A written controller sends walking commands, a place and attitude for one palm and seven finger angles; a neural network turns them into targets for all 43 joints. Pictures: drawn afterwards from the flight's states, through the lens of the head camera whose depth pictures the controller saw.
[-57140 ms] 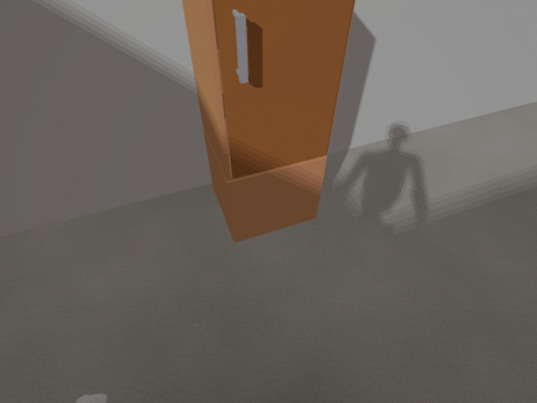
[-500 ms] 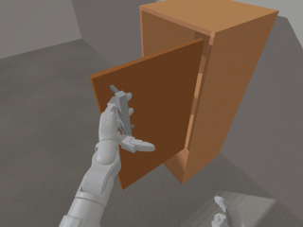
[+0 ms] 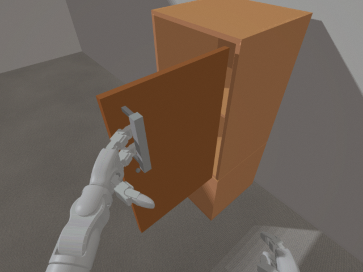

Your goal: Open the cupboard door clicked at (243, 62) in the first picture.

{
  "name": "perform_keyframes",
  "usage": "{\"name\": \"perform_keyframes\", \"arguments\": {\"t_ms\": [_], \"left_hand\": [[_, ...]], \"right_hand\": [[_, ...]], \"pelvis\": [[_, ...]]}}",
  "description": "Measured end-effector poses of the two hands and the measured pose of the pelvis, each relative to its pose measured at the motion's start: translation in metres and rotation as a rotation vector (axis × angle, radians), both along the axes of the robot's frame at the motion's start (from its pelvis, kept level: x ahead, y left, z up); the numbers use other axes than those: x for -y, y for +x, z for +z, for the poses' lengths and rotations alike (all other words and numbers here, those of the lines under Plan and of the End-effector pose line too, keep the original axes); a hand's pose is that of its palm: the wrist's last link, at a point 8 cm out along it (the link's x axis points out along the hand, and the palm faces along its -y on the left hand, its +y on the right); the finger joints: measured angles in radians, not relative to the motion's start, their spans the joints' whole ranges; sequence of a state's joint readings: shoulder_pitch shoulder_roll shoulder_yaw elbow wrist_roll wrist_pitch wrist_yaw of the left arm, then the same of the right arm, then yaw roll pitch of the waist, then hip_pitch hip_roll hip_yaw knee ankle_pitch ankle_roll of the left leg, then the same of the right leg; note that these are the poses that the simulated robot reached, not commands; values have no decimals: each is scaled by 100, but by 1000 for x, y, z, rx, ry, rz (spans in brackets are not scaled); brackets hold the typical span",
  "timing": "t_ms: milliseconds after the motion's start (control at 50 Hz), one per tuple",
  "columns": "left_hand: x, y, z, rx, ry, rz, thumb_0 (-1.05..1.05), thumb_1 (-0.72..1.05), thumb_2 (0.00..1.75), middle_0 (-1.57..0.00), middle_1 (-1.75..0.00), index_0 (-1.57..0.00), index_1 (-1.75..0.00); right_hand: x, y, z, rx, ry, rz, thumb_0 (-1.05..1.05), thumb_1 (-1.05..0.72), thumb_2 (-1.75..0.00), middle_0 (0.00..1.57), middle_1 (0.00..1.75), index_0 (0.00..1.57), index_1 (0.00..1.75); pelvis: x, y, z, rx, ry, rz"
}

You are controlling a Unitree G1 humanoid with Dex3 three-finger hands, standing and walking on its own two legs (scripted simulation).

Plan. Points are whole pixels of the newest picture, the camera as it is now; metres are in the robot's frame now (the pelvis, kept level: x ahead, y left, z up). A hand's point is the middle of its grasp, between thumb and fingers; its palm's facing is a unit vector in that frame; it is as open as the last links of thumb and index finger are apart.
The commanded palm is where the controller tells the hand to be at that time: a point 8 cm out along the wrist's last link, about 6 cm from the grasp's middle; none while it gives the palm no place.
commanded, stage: slide the hand sideways off the handle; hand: left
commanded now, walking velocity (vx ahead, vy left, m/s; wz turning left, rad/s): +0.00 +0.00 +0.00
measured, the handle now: (136, 140) +0.36 +0.13 +0.13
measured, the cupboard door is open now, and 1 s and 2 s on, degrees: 91 91 91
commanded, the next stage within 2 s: draw the hand back to the body in 0.62 s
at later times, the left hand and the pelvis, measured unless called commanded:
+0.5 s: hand (102, 192) +0.23 +0.17 +0.12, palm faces +0.02 -1.00 -0.05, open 16.3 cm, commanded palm +0.20 +0.23 +0.13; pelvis +0.01 -0.03 +0.00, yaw +2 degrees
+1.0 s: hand (85, 195) +0.22 +0.20 +0.13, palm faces -0.01 -1.00 -0.05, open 16.3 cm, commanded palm +0.19 +0.25 +0.14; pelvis +0.00 +0.00 +0.00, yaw +1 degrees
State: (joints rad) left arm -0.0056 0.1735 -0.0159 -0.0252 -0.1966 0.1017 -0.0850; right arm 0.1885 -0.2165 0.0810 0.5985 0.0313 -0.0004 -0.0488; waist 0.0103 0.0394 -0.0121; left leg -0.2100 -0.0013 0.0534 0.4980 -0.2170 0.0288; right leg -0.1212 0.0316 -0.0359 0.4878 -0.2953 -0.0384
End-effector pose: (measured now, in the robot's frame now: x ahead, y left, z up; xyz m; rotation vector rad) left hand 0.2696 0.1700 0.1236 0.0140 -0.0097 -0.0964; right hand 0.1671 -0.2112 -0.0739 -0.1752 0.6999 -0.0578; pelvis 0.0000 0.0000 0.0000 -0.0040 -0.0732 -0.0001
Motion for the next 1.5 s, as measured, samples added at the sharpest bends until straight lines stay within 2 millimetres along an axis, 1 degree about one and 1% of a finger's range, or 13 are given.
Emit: {"name": "perform_keyframes", "arguments": {"t_ms": [220,360,500,640,740,840,1000,1160,1240,1300,1360,1440,1500], "left_hand": [[-20,-22,1,-3,13,35,-1,-50,30,-21,-33,-19,-32],[-34,-42,3,5,24,72,-1,-50,30,-20,-32,-18,-31],[-54,-61,2,7,37,111,-1,-50,30,-17,-31,-16,-31],[-68,-71,2,22,35,99,-1,-50,30,-16,-30,-16,-30],[-66,-67,0,29,19,76,-1,-50,30,-15,-30,-15,-30],[-64,-65,2,38,26,58,-1,-50,30,-15,-30,-15,-30],[-80,-72,9,39,37,82,-1,-50,30,-15,-30,-16,-30],[-89,-81,13,34,42,84,-1,-50,30,-15,-30,-15,-30],[-97,-84,15,32,47,93,-1,-47,31,-15,-30,-16,-30],[-103,-86,22,58,167,217,-1,-42,33,-16,-30,-16,-30],[-105,-90,25,86,226,329,-1,-34,37,-16,-30,-16,-30],[-109,-93,24,87,277,405,-1,-22,42,-16,-30,-17,-30],[-114,-90,24,81,312,436,-1,-13,46,-17,-30,-17,-30]], "right_hand": [[15,22,7,67,-4,7,1,-91,-90,20,30,20,30],[25,32,10,113,-7,17,1,-91,-90,20,30,20,30],[33,35,8,128,-25,29,1,-91,-90,20,30,20,30],[36,30,5,148,-35,24,1,-90,-90,20,30,20,30],[31,25,5,164,-39,22,1,-90,-90,20,30,20,30],[22,20,7,176,-31,21,1,-90,-90,20,30,20,30],[6,19,10,184,-16,37,1,-90,-90,20,30,20,30],[-7,27,15,200,-24,67,2,-90,-90,20,30,20,30],[-12,31,19,210,-26,77,1,-90,-90,20,30,20,30],[-14,34,20,197,-48,91,1,-90,-90,20,30,20,30],[-16,33,19,158,-57,92,1,-90,-90,20,30,20,30],[-16,29,12,86,-63,85,1,-90,-90,20,30,20,30],[-15,26,5,34,-65,76,1,-90,-90,20,30,20,30]], "pelvis": [[13,10,0,-11,2,8],[21,16,-1,-18,5,14],[26,15,-3,-23,2,27],[24,10,-5,-29,-2,30],[19,5,-6,-28,-7,34],[14,3,-6,-29,-6,27],[5,2,-4,-21,-10,25],[-3,2,-3,-15,-14,35],[-6,2,-2,-12,-16,37],[-7,2,0,-2,-20,33],[-8,3,3,0,-19,23],[-11,9,6,1,-14,14],[-12,15,8,5,-11,10]]}}
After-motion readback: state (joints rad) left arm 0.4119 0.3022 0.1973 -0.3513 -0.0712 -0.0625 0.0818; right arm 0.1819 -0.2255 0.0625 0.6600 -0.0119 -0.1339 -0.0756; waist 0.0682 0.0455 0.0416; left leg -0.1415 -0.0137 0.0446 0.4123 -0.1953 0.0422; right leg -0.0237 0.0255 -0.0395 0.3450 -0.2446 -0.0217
